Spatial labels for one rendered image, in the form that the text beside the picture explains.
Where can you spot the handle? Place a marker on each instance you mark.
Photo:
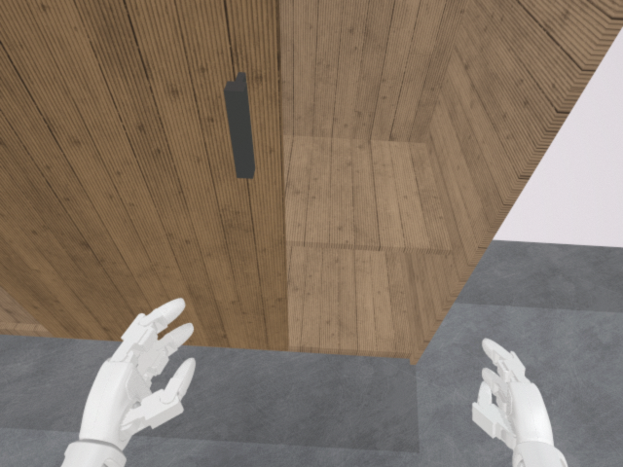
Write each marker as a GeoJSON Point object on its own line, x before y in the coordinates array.
{"type": "Point", "coordinates": [237, 105]}

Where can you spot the left robot forearm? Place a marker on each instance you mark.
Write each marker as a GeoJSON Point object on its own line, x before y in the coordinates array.
{"type": "Point", "coordinates": [93, 453]}

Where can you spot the left robot hand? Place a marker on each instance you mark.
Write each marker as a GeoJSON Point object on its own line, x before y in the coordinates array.
{"type": "Point", "coordinates": [108, 414]}

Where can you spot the wardrobe door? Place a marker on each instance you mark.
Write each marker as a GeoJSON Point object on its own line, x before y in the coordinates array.
{"type": "Point", "coordinates": [12, 312]}
{"type": "Point", "coordinates": [118, 185]}

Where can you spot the right robot hand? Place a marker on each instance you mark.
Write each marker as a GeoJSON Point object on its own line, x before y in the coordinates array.
{"type": "Point", "coordinates": [519, 401]}

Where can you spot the right robot forearm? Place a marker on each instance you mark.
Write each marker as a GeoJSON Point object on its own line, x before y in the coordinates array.
{"type": "Point", "coordinates": [537, 454]}

